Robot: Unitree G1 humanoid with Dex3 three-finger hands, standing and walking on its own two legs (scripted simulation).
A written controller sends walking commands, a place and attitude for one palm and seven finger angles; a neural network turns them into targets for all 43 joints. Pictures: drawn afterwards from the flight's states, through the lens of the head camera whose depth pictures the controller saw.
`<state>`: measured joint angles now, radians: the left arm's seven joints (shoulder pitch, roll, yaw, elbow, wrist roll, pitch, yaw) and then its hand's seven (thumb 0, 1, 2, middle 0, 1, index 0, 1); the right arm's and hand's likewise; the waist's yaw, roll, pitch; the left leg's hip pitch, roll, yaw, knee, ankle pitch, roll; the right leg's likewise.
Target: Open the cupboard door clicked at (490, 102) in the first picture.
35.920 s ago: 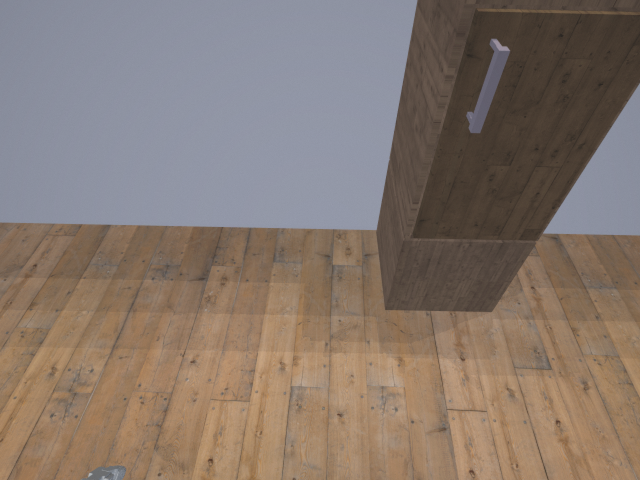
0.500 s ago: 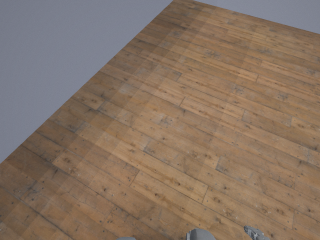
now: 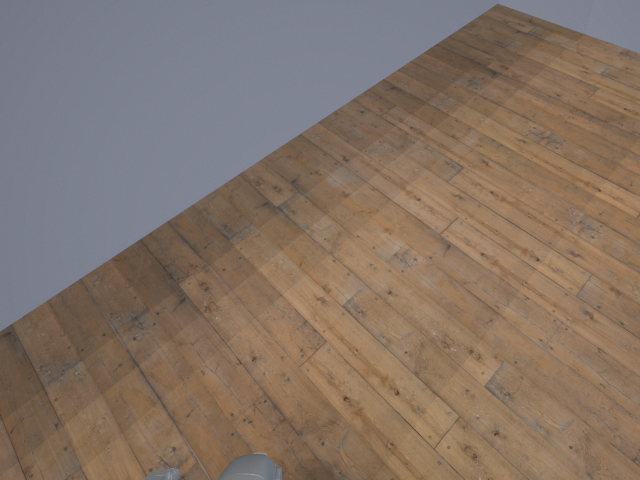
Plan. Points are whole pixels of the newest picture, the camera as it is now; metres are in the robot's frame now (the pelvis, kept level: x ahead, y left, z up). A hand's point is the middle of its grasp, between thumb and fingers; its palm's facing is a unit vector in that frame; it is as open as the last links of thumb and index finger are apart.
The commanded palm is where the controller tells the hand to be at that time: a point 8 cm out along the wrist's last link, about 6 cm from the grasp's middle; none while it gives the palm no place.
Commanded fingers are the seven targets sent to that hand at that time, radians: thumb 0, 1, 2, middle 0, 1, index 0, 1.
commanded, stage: turn to face it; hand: left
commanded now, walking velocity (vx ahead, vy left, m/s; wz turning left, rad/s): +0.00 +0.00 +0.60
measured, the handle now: out of the picture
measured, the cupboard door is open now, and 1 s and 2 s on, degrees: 44 44 44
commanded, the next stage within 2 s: none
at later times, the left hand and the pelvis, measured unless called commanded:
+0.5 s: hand out of the picture +0.06 +0.20 -0.16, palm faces +0.29 -0.91 -0.29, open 7.4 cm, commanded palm none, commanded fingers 0.00 0.90 0.90 -0.20 -0.30 -0.20 -0.30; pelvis +0.02 -0.02 -0.01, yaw +17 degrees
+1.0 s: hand out of the picture -0.03 +0.21 -0.17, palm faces +0.60 -0.76 -0.26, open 7.4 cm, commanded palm none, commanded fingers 0.00 0.90 0.90 -0.20 -0.30 -0.20 -0.30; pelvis +0.04 -0.01 -0.01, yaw +35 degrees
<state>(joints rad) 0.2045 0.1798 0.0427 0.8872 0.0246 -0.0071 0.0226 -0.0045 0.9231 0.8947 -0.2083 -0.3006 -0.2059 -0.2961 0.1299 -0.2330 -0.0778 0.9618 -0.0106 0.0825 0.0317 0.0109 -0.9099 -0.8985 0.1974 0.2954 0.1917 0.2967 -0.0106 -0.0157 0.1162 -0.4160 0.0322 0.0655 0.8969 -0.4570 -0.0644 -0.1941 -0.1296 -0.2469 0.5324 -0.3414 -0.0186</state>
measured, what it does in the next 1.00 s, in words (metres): steps on the spot, turning left: left foot, then right foot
